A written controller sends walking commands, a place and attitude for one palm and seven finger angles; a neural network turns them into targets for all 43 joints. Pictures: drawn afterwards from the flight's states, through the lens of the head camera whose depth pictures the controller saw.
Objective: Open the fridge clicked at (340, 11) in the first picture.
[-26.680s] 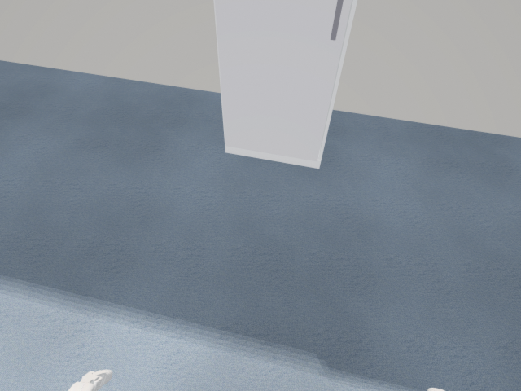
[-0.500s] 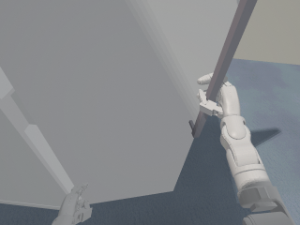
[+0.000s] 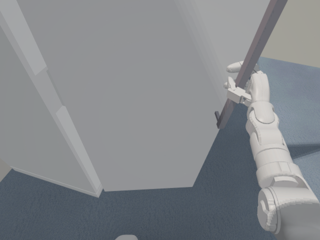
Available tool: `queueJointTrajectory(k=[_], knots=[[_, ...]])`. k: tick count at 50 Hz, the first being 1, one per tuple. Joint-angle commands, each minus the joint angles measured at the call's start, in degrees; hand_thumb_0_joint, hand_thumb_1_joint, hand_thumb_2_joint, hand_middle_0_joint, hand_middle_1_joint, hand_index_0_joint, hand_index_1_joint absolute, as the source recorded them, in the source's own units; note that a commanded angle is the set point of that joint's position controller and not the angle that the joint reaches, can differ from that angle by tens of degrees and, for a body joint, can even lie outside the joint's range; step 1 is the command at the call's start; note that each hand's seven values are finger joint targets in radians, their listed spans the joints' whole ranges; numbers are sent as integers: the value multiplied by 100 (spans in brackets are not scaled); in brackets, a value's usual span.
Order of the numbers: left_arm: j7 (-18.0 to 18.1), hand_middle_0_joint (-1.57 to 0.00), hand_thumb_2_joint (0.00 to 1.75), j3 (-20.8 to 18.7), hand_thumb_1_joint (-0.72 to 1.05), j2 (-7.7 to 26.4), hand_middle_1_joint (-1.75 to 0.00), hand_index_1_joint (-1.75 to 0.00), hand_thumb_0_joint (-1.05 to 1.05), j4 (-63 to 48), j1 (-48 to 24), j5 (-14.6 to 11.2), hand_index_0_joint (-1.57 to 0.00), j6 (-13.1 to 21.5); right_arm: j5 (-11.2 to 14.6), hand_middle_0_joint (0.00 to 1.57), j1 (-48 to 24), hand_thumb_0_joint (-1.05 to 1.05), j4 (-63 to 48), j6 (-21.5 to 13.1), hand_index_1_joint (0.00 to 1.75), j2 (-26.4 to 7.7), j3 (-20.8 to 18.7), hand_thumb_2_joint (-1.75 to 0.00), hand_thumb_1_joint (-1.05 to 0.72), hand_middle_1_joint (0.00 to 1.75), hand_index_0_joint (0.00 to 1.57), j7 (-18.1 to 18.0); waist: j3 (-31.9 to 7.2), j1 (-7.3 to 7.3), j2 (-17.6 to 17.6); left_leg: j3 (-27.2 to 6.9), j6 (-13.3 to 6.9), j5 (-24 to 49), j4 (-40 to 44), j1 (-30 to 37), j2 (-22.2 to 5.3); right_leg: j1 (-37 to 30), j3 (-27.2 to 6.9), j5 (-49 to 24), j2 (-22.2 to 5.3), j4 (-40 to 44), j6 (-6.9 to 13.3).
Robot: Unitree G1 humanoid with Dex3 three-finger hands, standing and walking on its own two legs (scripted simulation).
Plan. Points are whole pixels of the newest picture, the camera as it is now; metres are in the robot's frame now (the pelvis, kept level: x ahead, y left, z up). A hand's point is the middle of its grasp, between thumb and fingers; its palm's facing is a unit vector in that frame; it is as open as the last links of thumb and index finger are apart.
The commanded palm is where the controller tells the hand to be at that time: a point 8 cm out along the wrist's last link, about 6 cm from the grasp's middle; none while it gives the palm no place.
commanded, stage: stop walking and hold the door back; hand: right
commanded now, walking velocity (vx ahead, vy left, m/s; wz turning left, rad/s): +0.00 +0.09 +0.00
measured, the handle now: (242, 66) +0.49 -0.14 +0.21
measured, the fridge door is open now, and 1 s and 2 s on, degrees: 70 71 70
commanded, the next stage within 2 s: loosen the grip on the handle in 0.88 s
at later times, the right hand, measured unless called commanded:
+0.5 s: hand (233, 94) +0.44 -0.12 +0.16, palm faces -0.09 +0.99 -0.13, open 5.4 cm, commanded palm +0.42 -0.20 +0.15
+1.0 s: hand (233, 95) +0.43 -0.12 +0.16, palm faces -0.07 +0.98 -0.18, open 5.5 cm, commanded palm +0.41 -0.18 +0.16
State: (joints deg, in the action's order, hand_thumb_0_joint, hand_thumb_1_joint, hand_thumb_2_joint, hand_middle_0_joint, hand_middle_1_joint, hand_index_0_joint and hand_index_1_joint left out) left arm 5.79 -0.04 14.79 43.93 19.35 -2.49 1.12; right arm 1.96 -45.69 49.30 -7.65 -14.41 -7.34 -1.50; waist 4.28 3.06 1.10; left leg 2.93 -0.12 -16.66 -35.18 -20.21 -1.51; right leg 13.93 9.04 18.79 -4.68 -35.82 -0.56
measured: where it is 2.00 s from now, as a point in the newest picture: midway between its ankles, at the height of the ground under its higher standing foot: outside the picture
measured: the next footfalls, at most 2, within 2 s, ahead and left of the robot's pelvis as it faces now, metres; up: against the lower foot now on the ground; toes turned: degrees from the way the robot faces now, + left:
none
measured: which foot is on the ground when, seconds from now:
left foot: down 0.00-1.00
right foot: down 0.00-1.00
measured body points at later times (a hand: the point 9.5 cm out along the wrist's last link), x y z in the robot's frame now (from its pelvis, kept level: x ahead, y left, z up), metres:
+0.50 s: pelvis +0.03 -0.05 +0.00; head +0.04 -0.05 +0.45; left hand +0.15 +0.20 -0.10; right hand +0.43 -0.18 +0.17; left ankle +0.07 +0.11 -0.72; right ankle +0.04 -0.15 -0.72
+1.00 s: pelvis +0.05 -0.04 +0.01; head +0.06 -0.03 +0.46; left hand +0.19 +0.21 -0.09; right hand +0.43 -0.18 +0.17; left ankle +0.07 +0.11 -0.72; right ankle +0.04 -0.15 -0.72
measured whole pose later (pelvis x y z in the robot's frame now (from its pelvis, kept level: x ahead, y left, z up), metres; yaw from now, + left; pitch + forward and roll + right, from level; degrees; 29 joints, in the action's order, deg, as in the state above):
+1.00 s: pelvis +0.05 -0.04 +0.01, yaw +3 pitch +0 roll +1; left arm 5.8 0.2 12.6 38.1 8.9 -1.0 -2.5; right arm 1.5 -24.7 19.1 -6.6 -11.0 0.2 -1.9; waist 1.7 0.3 1.7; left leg 0.6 2.0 -11.6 -27.9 -16.1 -1.6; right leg 13.5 4.6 17.6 -2.7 -31.4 0.3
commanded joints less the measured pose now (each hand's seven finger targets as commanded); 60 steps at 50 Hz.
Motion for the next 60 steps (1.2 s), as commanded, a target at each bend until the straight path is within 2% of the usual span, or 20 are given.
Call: queueJointTrajectory(k=[1,3,5,9,11,13,17,19,20,24,34,48,49,50,51,52,53,54,57,60], knots=[[60,-20,90,-336,90,812,-30,-30,0,-962,-721,21,-20,298,-44,45,-1799,0,-1146,-212,140,-1861,-855,-90,-90,140,45,-243,-1713,-404,-1384,-2619,-1088,840,1963,2275,-1940,1787,-644,1287,206,-1864,-60],[53,-20,90,-311,90,741,-30,-30,0,-874,-640,43,-20,386,-56,45,-1547,0,-1346,-95,140,-2063,-1048,-90,-90,140,45,-253,-1681,-448,-1232,-2138,-979,-460,1876,1605,-1693,1520,-995,1348,34,-2017,-11],[71,-20,90,-166,90,618,-30,-30,0,-845,-751,70,-20,418,7,45,-1839,0,-1805,-182,140,-2012,-1065,-90,-90,140,45,-258,-1799,-351,-1525,-1473,-940,-232,1625,1351,-1431,1227,-848,893,54,-1699,-4],[93,-20,90,-103,90,579,-30,-30,0,-890,-840,169,-20,395,63,45,-1027,0,-2379,-335,140,-1950,-1102,-90,-90,140,45,-248,-1946,-262,-940,-521,-336,-445,1144,585,-816,-439,-489,-306,302,535,38],[91,-20,90,-203,90,788,-30,-30,0,-1045,-1046,173,-20,359,108,45,-992,0,-2730,-418,140,-1672,-928,-90,-90,140,45,-202,-1584,-349,507,-167,22,-651,421,176,-137,-345,-1590,-180,-509,1354,354],[1,-20,90,-73,90,521,-30,-30,0,-1192,-1244,113,-20,297,167,45,-991,0,-2831,-429,140,-1011,-440,-90,-90,140,45,-135,-1486,-471,498,-101,105,-427,3,739,182,349,-2093,-237,-940,1671,642],[29,-20,90,-217,90,676,-30,-30,0,-1185,-1117,159,-20,292,24,45,-656,0,-3188,-458,140,-1599,-904,-90,-90,140,45,-259,-1832,-454,-256,-423,31,911,705,1188,-259,39,-1106,-1668,-409,642,261],[11,-20,90,-181,90,523,-30,-30,0,-1252,-1129,143,-20,280,25,45,-409,0,-3356,-409,140,-1211,-581,-90,-90,140,45,-222,-2160,-373,-384,-642,-95,1415,765,1341,-579,-154,-797,-1569,-127,459,84],[11,-20,90,-142,90,443,-30,-30,0,-1271,-1203,153,-20,256,27,45,-244,0,-3323,-386,140,-892,-328,-90,-90,140,45,-183,-1980,-370,-70,-556,-30,720,848,1041,-503,-136,-755,-937,-101,709,98],[36,-20,90,-111,90,460,-30,-30,0,-1267,-1311,152,-20,212,66,45,-414,0,-3591,-399,140,-746,-149,-90,-90,140,45,-216,-1767,-418,-71,-283,79,731,653,785,-203,-172,-1013,-1245,-353,927,233],[58,-20,90,-114,90,385,-30,-30,0,-1389,-1441,130,-20,32,96,45,450,0,-4265,-270,140,-587,51,-90,-90,140,45,-240,-2160,-377,-332,-392,0,2156,692,1170,-410,-539,-747,-2284,-232,598,115],[130,-20,90,-92,90,384,-30,-30,0,-1334,-1492,125,-20,-185,116,45,477,0,-3892,-145,140,-568,147,-90,-90,140,45,-292,-1921,-355,-352,-404,33,1327,1184,968,-435,-479,-691,-1590,-82,812,121],[-84,-20,90,-428,90,248,-30,-30,0,-1519,-1140,309,-20,134,-649,45,-3871,0,-5214,-388,140,-3172,-1466,-90,-90,140,45,-187,-923,-464,-2083,-695,43,2367,1577,1219,-249,152,-495,-1238,-54,450,229],[-244,-20,90,-268,90,459,-30,-30,0,-1349,-1229,110,-20,549,-500,45,-1883,0,-1759,195,140,-1102,-326,-84,-78,140,45,222,-2559,160,-1601,-49,-322,3253,260,1457,199,-377,-766,-2722,446,1542,238],[-295,-20,90,-405,90,697,-30,-30,0,-1333,-571,-100,-20,547,136,45,-688,0,-2608,143,140,-966,-426,-78,-66,140,45,321,-2753,-252,-320,230,-259,2588,243,1137,76,-1069,-782,-3565,278,1289,-125],[-309,-20,90,-310,90,567,-30,-30,0,-1410,-708,-60,-20,541,308,45,206,0,-2956,125,140,-42,20,-73,-54,140,45,481,-2850,-296,177,208,-188,2324,282,831,89,-1419,-834,-4032,219,879,-265],[-323,-20,90,-264,90,645,-30,-30,0,-1355,-825,5,-20,556,577,45,-245,0,-3261,11,140,-369,-339,-67,-42,140,45,587,-3047,-418,1130,61,-166,2084,468,636,27,-1765,-800,-3860,250,807,-347],[-342,-20,90,-239,90,635,-30,-30,0,-1318,-895,35,-20,568,703,45,-167,0,-3071,-27,140,-857,-793,-61,-30,140,45,590,-2765,-483,920,-12,-202,1897,654,828,66,-1387,-647,-2748,363,821,-219],[-432,-20,90,-146,90,588,-30,-30,0,-1498,-928,48,-20,691,448,45,-759,0,-3196,-497,140,-400,-86,-43,7,140,45,488,-1755,-149,-245,13,-150,954,779,609,109,-147,-703,-1023,361,1033,17],[-463,-20,90,-191,90,661,-30,-30,0,-1529,-912,30,-20,823,250,44,-713,0,-2827,-1008,138,-686,-143,-26,43,138,44,362,-1396,-151,-838,-112,-115,-45,799,217,141,334,-694,13,349,1038,132]])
